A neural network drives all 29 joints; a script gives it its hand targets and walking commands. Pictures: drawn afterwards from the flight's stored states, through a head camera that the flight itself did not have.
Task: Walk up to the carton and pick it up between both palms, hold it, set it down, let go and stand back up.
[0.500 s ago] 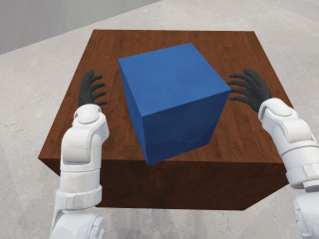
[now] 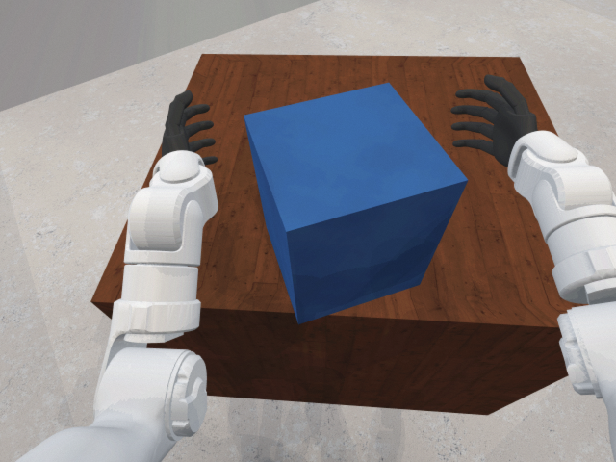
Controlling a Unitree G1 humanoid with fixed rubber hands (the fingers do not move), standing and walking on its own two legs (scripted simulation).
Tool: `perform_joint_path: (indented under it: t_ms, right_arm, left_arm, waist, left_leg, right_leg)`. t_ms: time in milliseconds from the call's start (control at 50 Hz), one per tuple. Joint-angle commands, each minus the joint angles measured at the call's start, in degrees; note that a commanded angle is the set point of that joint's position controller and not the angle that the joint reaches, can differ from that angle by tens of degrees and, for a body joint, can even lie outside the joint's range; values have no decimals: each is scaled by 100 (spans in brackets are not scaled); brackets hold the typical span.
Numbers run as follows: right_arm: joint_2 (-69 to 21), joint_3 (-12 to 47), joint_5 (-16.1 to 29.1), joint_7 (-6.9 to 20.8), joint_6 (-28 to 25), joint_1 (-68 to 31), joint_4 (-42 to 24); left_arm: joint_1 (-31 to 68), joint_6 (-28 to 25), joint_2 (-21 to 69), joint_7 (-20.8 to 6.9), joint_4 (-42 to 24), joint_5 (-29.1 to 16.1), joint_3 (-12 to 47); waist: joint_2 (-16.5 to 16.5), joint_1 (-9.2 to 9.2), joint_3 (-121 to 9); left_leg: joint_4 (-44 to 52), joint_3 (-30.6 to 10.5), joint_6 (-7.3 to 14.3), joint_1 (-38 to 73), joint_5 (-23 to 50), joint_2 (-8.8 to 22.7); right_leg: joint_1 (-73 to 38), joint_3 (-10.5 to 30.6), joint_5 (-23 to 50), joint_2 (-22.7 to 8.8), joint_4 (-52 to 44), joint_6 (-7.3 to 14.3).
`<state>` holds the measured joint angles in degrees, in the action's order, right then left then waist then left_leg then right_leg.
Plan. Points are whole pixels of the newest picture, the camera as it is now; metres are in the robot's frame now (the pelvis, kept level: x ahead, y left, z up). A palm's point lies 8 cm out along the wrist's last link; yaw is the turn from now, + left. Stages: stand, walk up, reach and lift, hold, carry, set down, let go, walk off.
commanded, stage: reach and lift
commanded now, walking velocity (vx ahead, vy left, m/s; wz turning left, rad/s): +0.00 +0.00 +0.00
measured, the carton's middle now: (341, 209) +0.44 +0.00 +0.04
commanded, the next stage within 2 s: none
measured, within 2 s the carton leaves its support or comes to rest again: neither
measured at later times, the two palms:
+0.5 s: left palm (198, 175) +0.40 +0.18 +0.14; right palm (504, 137) +0.48 -0.19 +0.16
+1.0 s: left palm (218, 215) +0.40 +0.17 +0.06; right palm (458, 177) +0.49 -0.16 +0.08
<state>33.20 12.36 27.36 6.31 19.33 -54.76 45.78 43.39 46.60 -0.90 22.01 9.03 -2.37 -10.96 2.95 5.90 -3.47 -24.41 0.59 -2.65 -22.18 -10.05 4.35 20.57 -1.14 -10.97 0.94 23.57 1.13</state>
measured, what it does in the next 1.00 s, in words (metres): stands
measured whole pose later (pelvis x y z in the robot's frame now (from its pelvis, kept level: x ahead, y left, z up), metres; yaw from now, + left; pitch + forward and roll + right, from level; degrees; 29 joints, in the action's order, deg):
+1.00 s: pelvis +0.01 +0.00 +0.00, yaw +0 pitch +12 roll -1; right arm 23.4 8.7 22.2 7.1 -1.9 -58.4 71.1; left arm 40.5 9.3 5.3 16.7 39.1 -2.9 -13.6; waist 4.4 8.5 -3.2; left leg -24.4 0.6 -2.7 -26.6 -10.0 4.4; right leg 24.7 -1.1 -10.6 1.0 23.0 0.7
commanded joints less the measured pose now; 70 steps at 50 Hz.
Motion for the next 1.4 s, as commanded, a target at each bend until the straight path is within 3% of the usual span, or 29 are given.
perform_joint_path:
  t_ms: [0,200,260,280,320,440,560,680,760,840,920,1040,1120,1240,1280,1340,1380]
  right_arm:
    - [1517,-496,470,48,-265,-4618,-1092]
    - [1056,-362,226,150,-513,-3991,-8]
    - [905,-283,173,197,-698,-3849,-120]
    - [867,-366,146,185,-780,-3767,-166]
    - [811,-372,136,185,-936,-3791,-436]
    - [536,-306,-158,203,-1140,-3420,344]
    - [209,-330,-393,231,-1420,-3090,1017]
    - [13,-528,-604,131,-2162,-3477,585]
    - [-140,-548,-757,110,-2420,-3383,1080]
    - [-180,-636,-869,44,-2547,-3376,1350]
    - [-196,-712,-943,-56,-2688,-3552,1182]
    - [-380,-674,-951,-190,-2802,-3678,741]
    - [-587,-582,-944,-212,-2697,-3524,962]
    - [-1077,-634,-1084,-243,-2527,-3316,1198]
    - [-1353,-674,-1198,-243,-2531,-3387,1086]
    - [-1606,-748,-1360,-220,-2561,-3462,1007]
    - [-1756,-885,-1473,-201,-2571,-3463,997]
  left_arm:
    - [3617,-533,-997,-22,-565,-763,-238]
    - [3076,-1047,-620,-254,367,-639,-67]
    - [2859,-1305,-516,-335,369,-574,-42]
    - [2832,-1391,-480,-361,281,-547,12]
    - [2710,-1564,-446,-380,261,-521,31]
    - [2418,-1945,-359,-505,901,-205,-190]
    - [2241,-2531,-216,-569,1382,198,-356]
    - [2295,-3425,-138,-555,1565,246,-173]
    - [2225,-3843,-28,-555,1861,281,-108]
    - [2236,-4092,94,-565,1829,342,-52]
    - [2212,-4219,204,-512,1732,328,12]
    - [2016,-4229,404,-455,1560,346,-11]
    - [1966,-4172,586,-455,1388,416,-41]
    - [1913,-4139,924,-524,1386,672,-195]
    - [1971,-4159,1111,-574,1411,740,-174]
    - [2017,-4234,1192,-620,1472,874,-269]
    - [2140,-4292,1343,-632,1488,924,-225]
  waist:
    - [-874,995,-4264]
    - [-713,860,-3924]
    - [-715,896,-3907]
    - [-696,804,-4038]
    - [-734,875,-4158]
    - [-1045,941,-3586]
    - [-943,1037,-3104]
    - [-982,1018,-4036]
    - [-938,1072,-4341]
    - [-801,979,-4510]
    - [-740,915,-4767]
    - [-925,994,-5247]
    - [-982,981,-5128]
    - [-946,923,-4595]
    - [-1044,871,-4567]
    - [-1146,944,-4496]
    - [-1064,877,-4618]
  left_leg:
    - [-38,254,-148,947,2268,-296]
    - [-129,247,-241,1206,2642,-285]
    - [-216,236,-267,1368,2964,-282]
    - [-245,226,-269,1409,2972,-293]
    - [-303,201,-258,1429,3081,-286]
    - [-129,250,-144,1048,2517,-295]
    - [-9,307,-123,830,2065,-292]
    - [-288,216,-146,805,2555,-283]
    - [-342,254,-157,736,2699,-262]
    - [-360,283,-197,921,2878,-215]
    - [-485,256,-250,1072,3235,-215]
    - [-613,230,-226,1204,3806,-210]
    - [-580,248,-212,1295,3941,-193]
    - [-461,232,-193,1235,3739,-201]
    - [-430,212,-146,1164,3571,-215]
    - [-390,243,-76,1024,3413,-227]
    - [-368,242,-81,1027,3316,-221]
  right_leg:
    - [-1149,228,2520,482,-118,111]
    - [-1040,96,2755,508,-202,88]
    - [-992,29,2846,561,-188,78]
    - [-1054,28,2947,549,-178,63]
    - [-957,8,2983,578,-156,55]
    - [-1156,50,2824,553,-130,-11]
    - [-1139,101,2409,514,-153,16]
    - [-848,33,2625,588,-42,18]
    - [-711,11,2646,618,5,22]
    - [-577,-43,2649,612,-75,49]
    - [-403,-89,2822,627,-86,72]
    - [-463,-114,3399,650,-33,31]
    - [-453,-96,3607,622,-34,-2]
    - [-521,-72,3581,534,-69,-3]
    - [-576,-85,3594,506,-80,-28]
    - [-671,-61,3557,492,-63,-27]
    - [-646,-98,3400,488,-80,-25]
